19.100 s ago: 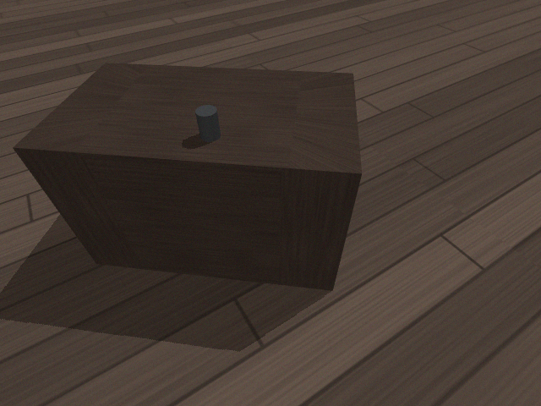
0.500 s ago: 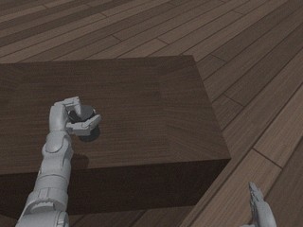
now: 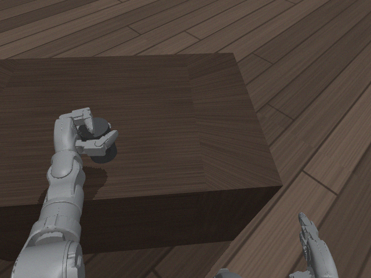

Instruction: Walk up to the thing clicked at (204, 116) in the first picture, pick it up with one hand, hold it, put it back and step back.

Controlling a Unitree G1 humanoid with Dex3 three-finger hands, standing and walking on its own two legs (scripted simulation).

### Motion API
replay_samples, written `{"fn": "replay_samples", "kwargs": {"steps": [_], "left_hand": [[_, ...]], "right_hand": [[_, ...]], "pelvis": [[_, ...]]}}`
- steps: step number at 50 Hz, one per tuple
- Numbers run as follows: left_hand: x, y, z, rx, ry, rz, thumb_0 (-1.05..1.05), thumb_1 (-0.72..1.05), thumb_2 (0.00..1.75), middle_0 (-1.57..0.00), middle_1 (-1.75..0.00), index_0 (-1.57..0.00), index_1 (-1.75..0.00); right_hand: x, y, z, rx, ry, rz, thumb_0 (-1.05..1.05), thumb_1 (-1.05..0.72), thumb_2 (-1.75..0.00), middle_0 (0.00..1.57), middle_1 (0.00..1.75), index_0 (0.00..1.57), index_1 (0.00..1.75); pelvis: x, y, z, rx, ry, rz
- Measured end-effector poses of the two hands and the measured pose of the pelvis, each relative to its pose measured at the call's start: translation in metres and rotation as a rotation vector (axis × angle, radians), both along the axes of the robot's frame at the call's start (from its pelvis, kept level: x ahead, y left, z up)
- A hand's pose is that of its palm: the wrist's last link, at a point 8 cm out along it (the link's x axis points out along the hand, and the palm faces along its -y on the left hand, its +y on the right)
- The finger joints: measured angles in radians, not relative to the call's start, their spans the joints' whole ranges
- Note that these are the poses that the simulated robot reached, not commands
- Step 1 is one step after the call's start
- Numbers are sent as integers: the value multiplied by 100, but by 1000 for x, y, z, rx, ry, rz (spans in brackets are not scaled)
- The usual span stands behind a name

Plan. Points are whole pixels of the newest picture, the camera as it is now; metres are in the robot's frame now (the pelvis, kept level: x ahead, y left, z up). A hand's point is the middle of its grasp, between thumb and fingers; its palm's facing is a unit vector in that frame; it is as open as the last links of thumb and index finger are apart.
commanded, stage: lower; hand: left
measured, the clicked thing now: (99, 141) +0.44 +0.18 +0.03
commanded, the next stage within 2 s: loosen in 0.82 s
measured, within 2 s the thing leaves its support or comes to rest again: rests again in 0.58 s
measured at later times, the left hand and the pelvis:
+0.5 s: hand (103, 144) +0.45 +0.18 +0.01, palm faces +0.11 -0.99 -0.01, open 5.5 cm; pelvis +0.00 +0.00 -0.02, yaw +0 degrees
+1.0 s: hand (103, 144) +0.45 +0.18 -0.01, palm faces +0.12 -0.99 -0.01, open 5.4 cm; pelvis -0.01 +0.00 -0.04, yaw +0 degrees
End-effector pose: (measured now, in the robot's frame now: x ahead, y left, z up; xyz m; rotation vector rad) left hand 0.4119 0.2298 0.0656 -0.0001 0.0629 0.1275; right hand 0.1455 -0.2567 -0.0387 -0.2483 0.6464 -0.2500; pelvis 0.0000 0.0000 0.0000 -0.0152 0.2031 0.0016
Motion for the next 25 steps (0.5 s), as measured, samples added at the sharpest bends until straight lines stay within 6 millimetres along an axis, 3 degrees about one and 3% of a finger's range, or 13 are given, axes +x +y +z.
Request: {"fn": "replay_samples", "kwargs": {"steps": [25], "left_hand": [[9, 2, -57, 0, 20, -17, 1, -18, 102, -77, -105, -141, -148]], "right_hand": [[2, -1, 0, -61, 6, 45, -1, 50, -7, 5, 6, 5, 5]], "pelvis": [[-1, 0, -23, -13, 92, 3]]}}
